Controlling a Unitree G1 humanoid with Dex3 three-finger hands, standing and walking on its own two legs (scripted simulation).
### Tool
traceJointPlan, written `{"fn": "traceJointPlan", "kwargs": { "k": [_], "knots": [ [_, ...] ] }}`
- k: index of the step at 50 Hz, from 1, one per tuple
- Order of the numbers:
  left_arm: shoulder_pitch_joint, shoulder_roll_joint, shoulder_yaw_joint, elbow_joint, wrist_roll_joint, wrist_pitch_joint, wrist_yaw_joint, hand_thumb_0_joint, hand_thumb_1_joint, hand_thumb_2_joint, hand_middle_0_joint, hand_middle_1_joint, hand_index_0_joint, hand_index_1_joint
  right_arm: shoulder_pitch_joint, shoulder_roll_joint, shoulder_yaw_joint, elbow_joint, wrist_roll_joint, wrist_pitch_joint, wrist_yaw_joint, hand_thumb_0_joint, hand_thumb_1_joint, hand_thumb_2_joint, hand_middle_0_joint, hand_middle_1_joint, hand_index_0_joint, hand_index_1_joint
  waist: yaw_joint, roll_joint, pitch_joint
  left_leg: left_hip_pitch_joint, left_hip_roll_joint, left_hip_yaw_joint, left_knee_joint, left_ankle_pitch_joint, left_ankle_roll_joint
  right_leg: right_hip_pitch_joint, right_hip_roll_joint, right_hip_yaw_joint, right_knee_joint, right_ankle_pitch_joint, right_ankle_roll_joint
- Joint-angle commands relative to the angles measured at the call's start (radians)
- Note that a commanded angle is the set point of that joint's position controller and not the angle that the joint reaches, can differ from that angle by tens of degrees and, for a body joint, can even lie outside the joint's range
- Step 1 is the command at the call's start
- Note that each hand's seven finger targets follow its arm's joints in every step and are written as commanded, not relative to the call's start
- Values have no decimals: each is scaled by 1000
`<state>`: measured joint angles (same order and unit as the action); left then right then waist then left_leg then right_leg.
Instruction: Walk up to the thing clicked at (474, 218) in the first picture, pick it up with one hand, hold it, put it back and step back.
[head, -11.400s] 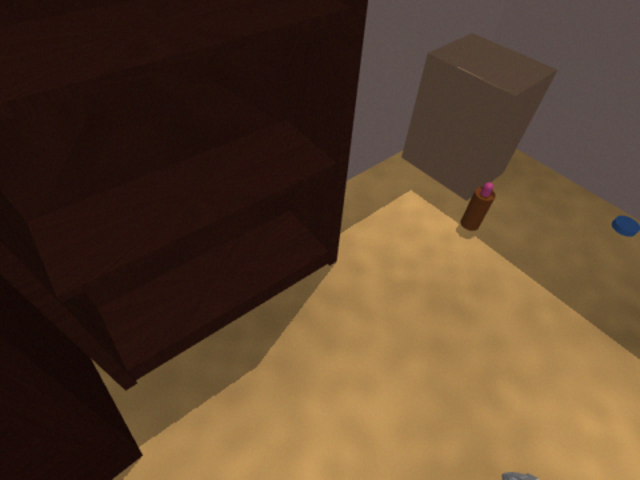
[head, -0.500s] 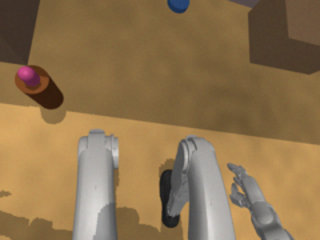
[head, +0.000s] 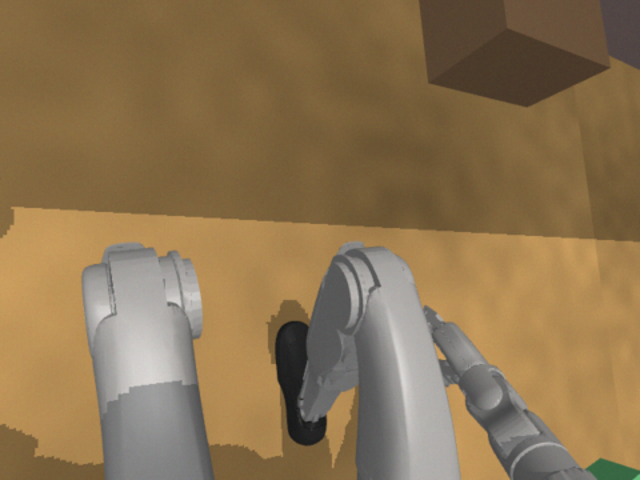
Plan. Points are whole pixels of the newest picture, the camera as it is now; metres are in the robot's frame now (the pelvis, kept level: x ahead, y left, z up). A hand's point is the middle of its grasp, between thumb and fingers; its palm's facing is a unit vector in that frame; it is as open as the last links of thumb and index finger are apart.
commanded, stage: close in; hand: left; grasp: from the side
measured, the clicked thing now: out of the picture +0.42 +0.38 -0.19
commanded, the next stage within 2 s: rest palm in 1.04 s
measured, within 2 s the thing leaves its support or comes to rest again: neither
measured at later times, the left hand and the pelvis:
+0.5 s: hand out of the picture +0.33 +0.41 -0.18, palm faces +0.59 -0.81 -0.07, open 17.4 cm; pelvis -0.01 +0.01 -0.03, yaw -2 degrees
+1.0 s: hand out of the picture +0.35 +0.38 -0.19, palm faces +0.61 -0.79 -0.03, open 17.4 cm; pelvis -0.01 +0.01 -0.03, yaw -2 degrees
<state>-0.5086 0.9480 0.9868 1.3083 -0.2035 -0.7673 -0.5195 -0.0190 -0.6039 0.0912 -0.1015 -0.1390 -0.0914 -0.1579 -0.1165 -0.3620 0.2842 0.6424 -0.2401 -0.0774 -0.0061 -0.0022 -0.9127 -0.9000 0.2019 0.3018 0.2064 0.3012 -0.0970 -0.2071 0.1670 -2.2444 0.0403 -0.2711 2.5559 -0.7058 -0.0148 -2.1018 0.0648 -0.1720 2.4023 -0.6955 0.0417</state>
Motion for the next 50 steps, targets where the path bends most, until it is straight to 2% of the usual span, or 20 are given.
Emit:
{"fn": "traceJointPlan", "kwargs": {
  "k": [1, 6, 7, 10, 11, 12, 14, 15, 16, 17, 19, 24, 27, 32, 34, 36, 39, 40, 44, 50],
  "knots": [
    [-124, 243, -63, -99, -53, -115, 45, 0, -611, 101, -92, -180, -93, -188, 57, -328, -75, -43, -17, 11, -7, 0, -933, -908, 198, 300, 199, 300, -39, 479, -624, 518, 59, 70, -303, 189, -8, 178, 28, -105, -152, 158, -64],
    [-135, 273, -75, -25, -36, -195, 134, 0, -611, 69, -87, -156, -104, -150, 26, -336, -24, -48, -41, 31, 12, 0, -916, -900, 199, 300, 199, 300, -44, 421, -563, 443, 59, 61, -260, 134, -3, 211, 37, -121, -146, 137, -55],
    [-133, 311, -56, -32, -24, -214, 157, 0, -611, 56, -94, -155, -113, -145, 23, -340, -18, -41, -46, 35, 16, 0, -919, -900, 199, 300, 199, 300, -37, 447, -545, 434, 58, 61, -263, 109, -4, 210, 39, -124, -140, 120, -56],
    [-143, 324, -36, -63, -4, -254, 229, 0, -611, 75, -93, -160, -113, -150, 12, -347, -1, -45, -63, 47, 32, 0, -913, -899, 199, 300, 199, 300, -31, 508, -537, 463, 62, 63, -261, 122, -13, 229, 40, -129, -129, 138, -54],
    [-149, 285, -63, -76, 1, -265, 247, 0, -611, 74, -95, -162, -115, -152, -2, -350, 4, -62, -63, 50, 40, 0, -917, -900, 199, 300, 199, 300, -41, 517, -524, 469, 62, 54, -273, 124, -20, 222, 39, -137, -119, 140, -53],
    [-93, 335, -21, -54, 15, -267, 269, 0, -611, 76, -96, -165, -116, -153, -1, -356, 1, -50, -72, 56, 43, 0, -915, -900, 199, 300, 199, 300, -21, 547, -521, 479, 65, 54, -271, 133, -21, 211, 40, -138, -108, 147, -57],
    [-99, 285, -66, -86, 31, -274, 294, 0, -611, 87, -90, -170, -112, -159, -8, -359, 1, -61, -75, 65, 52, 0, -917, -901, 199, 300, 199, 300, -42, 582, -504, 475, 62, 53, -278, 123, -28, 213, 39, -145, -104, 151, -57],
    [-72, 294, -50, -88, 37, -272, 308, 0, -611, 87, -91, -176, -115, -162, -1, -361, 0, -55, -80, 70, 56, 0, -917, -900, 199, 300, 199, 300, -39, 586, -508, 479, 64, 47, -278, 136, -29, 208, 39, -148, -95, 164, -57],
    [-69, 271, -73, -105, 39, -271, 314, 0, -611, 90, -90, -181, -114, -167, -3, -356, 0, -57, -80, 72, 59, 0, -919, -900, 199, 300, 199, 300, -44, 593, -501, 475, 65, 49, -278, 133, -28, 201, 40, -148, -100, 164, -57],
    [-78, 230, -112, -112, 42, -273, 316, 0, -611, 94, -88, -184, -111, -171, -10, -359, -4, -63, -84, 78, 62, 0, -923, -902, 199, 300, 199, 300, -69, 592, -487, 461, 64, 45, -278, 114, -28, 194, 39, -151, -99, 158, -58],
    [-38, 196, -122, -109, 39, -269, 327, 0, -611, 89, -91, -184, -114, -170, -8, -356, -6, -66, -85, 82, 68, 0, -926, -902, 199, 300, 199, 300, -69, 569, -487, 457, 64, 39, -275, 119, -27, 200, 42, -155, -99, 168, -57],
    [-67, 72, -186, -90, -11, -285, 347, 0, -611, 90, -81, -169, -105, -155, -9, -363, -7, -71, -74, 84, 84, 0, -924, -902, 199, 300, 199, 300, -119, 467, -472, 418, 59, 9, -249, 105, -15, 201, 42, -167, -97, 179, -49],
    [-95, 71, -194, -75, -22, -305, 367, 0, -611, 105, -72, -161, -95, -148, -11, -353, 5, -78, -72, 85, 92, 0, -913, -900, 199, 300, 199, 300, -123, 410, -467, 369, 54, 14, -226, 80, -2, 225, 47, -161, -114, 164, -44],
    [-112, 145, -193, -80, 30, -327, 394, 0, -611, 136, -64, -169, -88, -154, -25, -354, 15, -80, -79, 98, 94, 0, -903, -898, 199, 300, 199, 300, -103, 458, -437, 375, 61, 10, -243, 54, -9, 204, 48, -156, -100, 138, -50],
    [-94, 178, -170, -86, 44, -335, 410, 0, -611, 153, -56, -168, -79, -155, -26, -354, 18, -82, -82, 105, 97, 0, -900, -898, 200, 300, 200, 300, -87, 501, -439, 383, 61, 13, -253, 60, -15, 204, 48, -155, -86, 142, -56],
    [-77, 170, -153, -93, 40, -341, 425, 0, -611, 150, -58, -162, -79, -150, -27, -356, 19, -88, -86, 110, 102, 0, -905, -900, 200, 300, 199, 300, -85, 523, -454, 397, 58, 17, -249, 82, -19, 218, 49, -157, -81, 159, -56],
    [-66, 124, -166, -95, 30, -340, 439, 0, -611, 155, -58, -158, -74, -151, -20, -354, 18, -90, -87, 110, 109, 0, -907, -901, 199, 300, 199, 300, -94, 518, -465, 401, 56, 22, -247, 99, -18, 232, 50, -156, -87, 177, -56],
    [-64, 84, -190, -92, 27, -338, 434, 0, -611, 149, -59, -158, -76, -151, -27, -353, 13, -92, -87, 111, 108, 0, -908, -901, 199, 300, 199, 300, -107, 504, -462, 403, 56, 21, -241, 101, -17, 225, 50, -159, -90, 183, -54],
    [-100, 54, -236, -102, 29, -325, 428, 0, -611, 158, -56, -160, -71, -153, -20, -356, 9, -88, -79, 111, 109, 0, -904, -901, 199, 300, 199, 300, -126, 478, -449, 402, 61, 7, -243, 109, -15, 207, 48, -162, -91, 194, -53],
    [-140, 94, -225, -117, 16, -335, 440, 0, -611, 162, -50, -145, -65, -140, -23, -349, 20, -87, -76, 109, 110, 0, -898, -900, 199, 300, 199, 300, -122, 441, -475, 369, 57, 18, -211, 102, -3, 244, 54, -153, -105, 193, -51]
  ]
}}
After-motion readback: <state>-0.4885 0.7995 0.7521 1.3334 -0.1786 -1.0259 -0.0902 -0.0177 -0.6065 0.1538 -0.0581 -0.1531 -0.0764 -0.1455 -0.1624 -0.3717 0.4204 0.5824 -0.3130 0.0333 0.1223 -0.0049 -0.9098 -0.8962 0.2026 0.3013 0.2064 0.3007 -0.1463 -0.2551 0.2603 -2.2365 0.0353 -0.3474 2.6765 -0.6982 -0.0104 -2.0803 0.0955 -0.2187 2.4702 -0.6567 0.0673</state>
